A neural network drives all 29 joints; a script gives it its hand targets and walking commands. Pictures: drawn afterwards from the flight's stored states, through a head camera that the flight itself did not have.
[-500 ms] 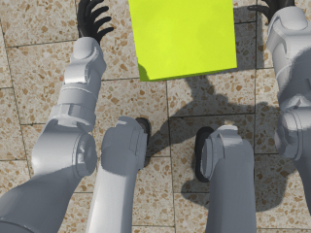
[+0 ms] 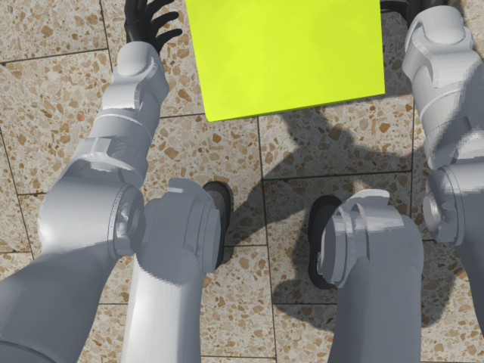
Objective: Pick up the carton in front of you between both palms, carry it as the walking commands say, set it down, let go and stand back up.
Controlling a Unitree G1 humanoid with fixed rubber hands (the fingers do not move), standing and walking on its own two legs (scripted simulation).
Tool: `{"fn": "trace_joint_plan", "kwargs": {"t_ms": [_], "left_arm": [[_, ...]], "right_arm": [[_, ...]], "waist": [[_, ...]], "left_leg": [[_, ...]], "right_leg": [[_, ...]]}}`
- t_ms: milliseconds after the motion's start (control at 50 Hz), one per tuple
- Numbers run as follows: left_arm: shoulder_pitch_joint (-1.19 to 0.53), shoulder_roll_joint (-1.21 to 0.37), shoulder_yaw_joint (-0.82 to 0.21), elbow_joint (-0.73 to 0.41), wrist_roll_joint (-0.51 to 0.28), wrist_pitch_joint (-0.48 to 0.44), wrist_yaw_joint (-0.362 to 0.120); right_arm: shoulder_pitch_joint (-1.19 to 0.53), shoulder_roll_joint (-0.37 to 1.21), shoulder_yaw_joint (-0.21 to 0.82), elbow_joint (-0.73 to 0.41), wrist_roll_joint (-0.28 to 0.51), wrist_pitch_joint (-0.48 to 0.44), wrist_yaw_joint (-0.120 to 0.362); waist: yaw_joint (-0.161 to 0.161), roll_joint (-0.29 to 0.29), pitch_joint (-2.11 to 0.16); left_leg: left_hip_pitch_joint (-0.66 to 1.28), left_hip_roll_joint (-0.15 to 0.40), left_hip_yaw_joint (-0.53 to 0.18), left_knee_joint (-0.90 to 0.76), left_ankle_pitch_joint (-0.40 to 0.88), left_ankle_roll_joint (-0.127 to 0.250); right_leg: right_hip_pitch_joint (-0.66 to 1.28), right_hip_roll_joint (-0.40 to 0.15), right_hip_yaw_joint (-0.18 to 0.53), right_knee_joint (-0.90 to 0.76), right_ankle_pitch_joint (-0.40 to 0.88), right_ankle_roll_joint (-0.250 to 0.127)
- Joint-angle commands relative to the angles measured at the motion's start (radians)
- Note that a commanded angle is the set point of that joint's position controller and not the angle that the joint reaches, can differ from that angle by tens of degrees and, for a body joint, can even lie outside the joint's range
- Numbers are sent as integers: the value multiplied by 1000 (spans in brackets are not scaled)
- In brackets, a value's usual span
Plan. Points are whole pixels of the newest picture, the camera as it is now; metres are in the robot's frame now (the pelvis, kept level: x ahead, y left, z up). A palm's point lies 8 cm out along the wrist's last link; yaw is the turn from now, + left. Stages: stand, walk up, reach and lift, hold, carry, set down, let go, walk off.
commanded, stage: reach and lift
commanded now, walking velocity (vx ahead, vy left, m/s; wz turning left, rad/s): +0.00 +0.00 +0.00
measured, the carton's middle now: (280, 44) +0.52 -0.02 -0.25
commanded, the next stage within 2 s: none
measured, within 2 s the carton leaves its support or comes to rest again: leaves its support in 0.50 s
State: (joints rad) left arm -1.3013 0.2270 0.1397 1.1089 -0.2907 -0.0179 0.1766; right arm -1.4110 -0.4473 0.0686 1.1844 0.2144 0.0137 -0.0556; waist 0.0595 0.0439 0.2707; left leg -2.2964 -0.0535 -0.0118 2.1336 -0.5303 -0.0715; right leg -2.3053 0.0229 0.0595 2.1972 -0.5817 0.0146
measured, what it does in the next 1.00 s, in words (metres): rises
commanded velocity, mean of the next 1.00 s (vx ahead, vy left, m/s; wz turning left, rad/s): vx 0.00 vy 0.00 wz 0.00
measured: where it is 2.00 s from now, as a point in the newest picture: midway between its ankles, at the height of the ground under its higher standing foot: (265, 248)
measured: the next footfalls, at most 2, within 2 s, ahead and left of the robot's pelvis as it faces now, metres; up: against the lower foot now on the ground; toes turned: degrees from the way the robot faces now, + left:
none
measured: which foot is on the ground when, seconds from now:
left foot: down 0.00-1.00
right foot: down 0.00-1.00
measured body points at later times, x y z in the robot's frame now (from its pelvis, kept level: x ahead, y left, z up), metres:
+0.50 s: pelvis +0.00 +0.00 +0.00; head +0.35 -0.04 +0.26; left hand +0.53 +0.14 -0.17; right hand +0.55 -0.16 -0.18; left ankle +0.13 +0.13 -0.34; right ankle +0.10 -0.12 -0.34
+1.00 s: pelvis -0.01 +0.01 +0.08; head +0.25 -0.03 +0.45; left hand +0.49 +0.13 +0.01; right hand +0.50 -0.17 +0.01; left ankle +0.13 +0.13 -0.34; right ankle +0.10 -0.12 -0.34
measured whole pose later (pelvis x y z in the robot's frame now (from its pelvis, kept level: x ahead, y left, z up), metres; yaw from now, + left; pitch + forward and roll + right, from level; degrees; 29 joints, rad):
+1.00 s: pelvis -0.01 +0.01 +0.08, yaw -4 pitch +41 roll +2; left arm -1.01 -0.05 0.55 0.70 0.14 0.30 0.12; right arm -1.14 -0.12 -0.34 0.91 -0.18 0.31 -0.03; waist 0.04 0.01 -0.12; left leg -2.09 -0.11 -0.07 1.87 -0.51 -0.09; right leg -2.11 0.11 0.09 1.90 -0.51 0.05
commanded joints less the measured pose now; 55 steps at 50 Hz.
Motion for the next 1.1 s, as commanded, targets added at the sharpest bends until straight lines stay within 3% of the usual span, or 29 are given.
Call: {"fn": "trace_joint_plan", "kwargs": {"t_ms": [0, 200, 240, 280, 320, 380, 460, 600, 700, 800, 860, 980, 1080], "left_arm": [[-133, 54, 20, -78, 13, -19, 1], [-257, -88, -48, -79, -3, -21, 3], [-253, -116, -25, -54, 30, -23, 4], [-364, -345, -66, -68, 56, -21, -40], [-495, -588, -93, -94, 90, -4, -99], [-586, -781, -77, -132, 147, 39, -178], [-600, -919, -99, -216, 140, 71, -225], [-592, -1113, -250, -432, 66, 133, -228], [-575, -1134, -325, -625, 116, 201, -231], [-481, -1175, -219, -484, 235, 282, -260], [-446, -1201, -138, -418, 306, 308, -276], [-412, -1253, -101, -379, 350, 324, -303], [-350, -1299, -146, -400, 348, 336, -316]], "right_arm": [[-256, -59, -14, -71, -3, -18, 1], [-352, 46, 23, -40, -8, -31, -7], [-358, 111, 35, -23, -23, -30, -1], [-464, 373, 95, -56, -20, -27, 42], [-548, 622, 128, -59, -43, -12, 97], [-555, 840, 88, -81, -89, 22, 168], [-535, 988, 77, -170, -89, 43, 201], [-509, 1194, 186, -456, -41, 95, 182], [-415, 1311, 213, -575, -71, 184, 176], [-317, 1378, 106, -424, -168, 261, 212], [-302, 1391, 16, -349, -232, 275, 233], [-267, 1395, -87, -306, -308, 277, 252], [-221, 1434, -56, -353, -303, 286, 263]], "waist": [[9, -156, -1083], [-32, -123, -1069], [-10, -128, -1050], [2, -133, -1050], [-6, -132, -1060], [-26, -122, -1034], [-34, -113, -1116], [-46, -146, -1583], [-23, -155, -1682], [6, -147, -1350], [6, -134, -1256], [-27, -91, -1304], [-36, -72, -1392]], "left_leg": [[505, 2, 92, -129, 307, 0], [557, -28, 73, -148, 256, -4], [567, -36, 78, -152, 248, -1], [548, -52, 82, -148, 260, 6], [527, -68, 83, -134, 269, 8], [490, -91, 95, -117, 237, 13], [522, -107, 116, -90, 324, 15], [647, -118, 143, -97, 453, 1], [698, -129, 159, -172, 345, 9], [587, -125, 145, -300, 106, 33], [596, -124, 135, -366, 55, 37], [679, -129, 122, -467, 83, 27], [790, -132, 116, -542, 134, 21]], "right_leg": [[601, -15, -20, -209, 296, 1], [572, -1, -25, -239, 225, -12], [571, 9, -29, -243, 215, -11], [566, 29, -27, -238, 235, -15], [558, 47, -27, -227, 260, -18], [511, 66, -49, -217, 240, -25], [540, 84, -77, -195, 324, -29], [870, 104, -109, -187, 533, -11], [920, 129, -127, -271, 423, 9], [718, 136, -130, -405, 146, 7], [667, 139, -130, -462, 75, -1], [731, 142, -127, -555, 111, -13], [828, 145, -129, -620, 169, -9]]}}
